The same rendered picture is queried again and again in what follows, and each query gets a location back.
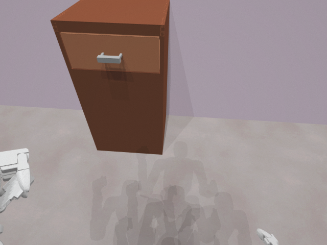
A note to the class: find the cabinet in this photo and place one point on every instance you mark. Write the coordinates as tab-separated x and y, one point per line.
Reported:
125	110

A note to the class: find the robot right hand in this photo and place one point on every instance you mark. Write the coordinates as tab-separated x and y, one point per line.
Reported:
266	237

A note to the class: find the handle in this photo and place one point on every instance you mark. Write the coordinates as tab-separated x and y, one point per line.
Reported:
109	59

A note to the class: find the drawer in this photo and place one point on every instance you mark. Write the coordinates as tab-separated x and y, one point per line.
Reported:
139	53

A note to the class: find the robot left hand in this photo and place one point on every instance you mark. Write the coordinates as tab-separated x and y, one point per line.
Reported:
15	169

